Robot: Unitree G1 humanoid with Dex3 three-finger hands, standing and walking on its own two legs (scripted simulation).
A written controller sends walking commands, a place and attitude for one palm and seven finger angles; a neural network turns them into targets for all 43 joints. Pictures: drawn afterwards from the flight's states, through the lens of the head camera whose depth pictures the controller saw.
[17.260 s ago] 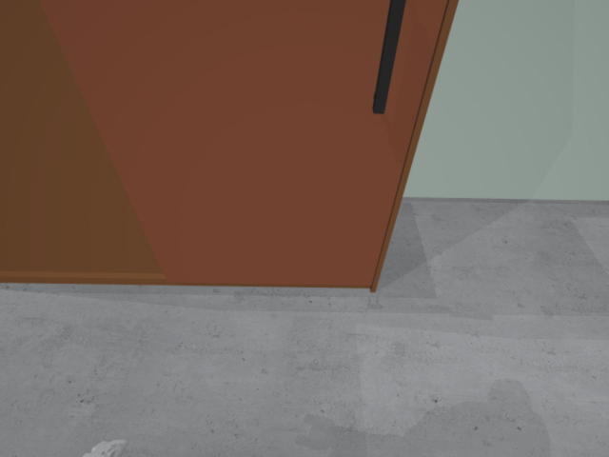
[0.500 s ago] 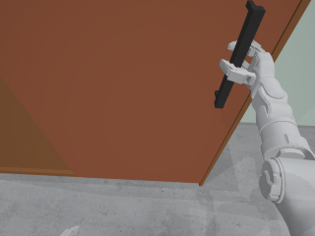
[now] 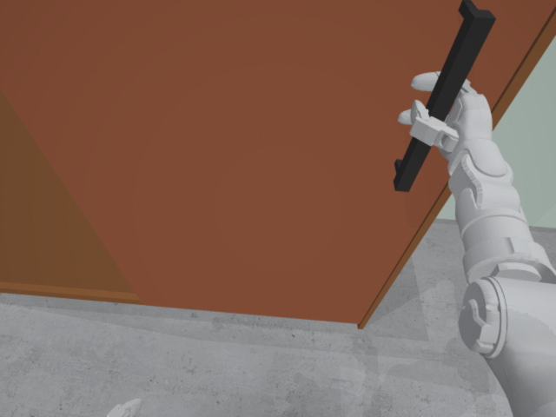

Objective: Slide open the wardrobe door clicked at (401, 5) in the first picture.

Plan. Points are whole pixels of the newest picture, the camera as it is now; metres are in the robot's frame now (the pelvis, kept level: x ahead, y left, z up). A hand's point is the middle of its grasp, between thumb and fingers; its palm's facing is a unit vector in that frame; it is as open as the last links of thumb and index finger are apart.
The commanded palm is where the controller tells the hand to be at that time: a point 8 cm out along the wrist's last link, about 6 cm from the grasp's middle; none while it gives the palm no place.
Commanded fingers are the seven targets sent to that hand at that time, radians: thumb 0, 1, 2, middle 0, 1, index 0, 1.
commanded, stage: grip the handle and tug to test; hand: right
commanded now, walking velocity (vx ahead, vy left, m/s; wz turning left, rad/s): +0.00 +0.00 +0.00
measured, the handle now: (429, 110) +0.52 -0.14 +0.19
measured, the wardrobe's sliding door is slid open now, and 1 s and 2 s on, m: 0.00 0.03 0.17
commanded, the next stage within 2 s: tug the door sideways, standing still in 0.32 s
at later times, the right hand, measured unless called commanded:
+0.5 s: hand (419, 123) +0.48 -0.12 +0.20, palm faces -0.06 +1.00 +0.01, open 5.5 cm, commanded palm +0.45 -0.16 +0.20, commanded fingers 0.00 -0.90 -0.90 0.45 1.40 0.45 1.40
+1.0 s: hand (399, 121) +0.48 -0.09 +0.20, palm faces -0.03 +1.00 -0.03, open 5.4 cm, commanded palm +0.46 -0.13 +0.20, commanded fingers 0.00 -0.90 -0.90 0.45 1.40 0.45 1.40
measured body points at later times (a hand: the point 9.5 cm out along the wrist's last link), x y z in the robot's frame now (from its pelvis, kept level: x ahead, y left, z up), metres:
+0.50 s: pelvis +0.05 +0.00 +0.01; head +0.06 +0.02 +0.46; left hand +0.18 +0.25 -0.09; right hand +0.47 -0.17 +0.20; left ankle +0.05 +0.10 -0.74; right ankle -0.02 -0.10 -0.73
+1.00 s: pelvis +0.04 -0.02 +0.00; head +0.05 -0.01 +0.45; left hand +0.17 +0.19 -0.12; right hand +0.47 -0.15 +0.20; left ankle +0.05 +0.11 -0.73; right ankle -0.02 -0.10 -0.74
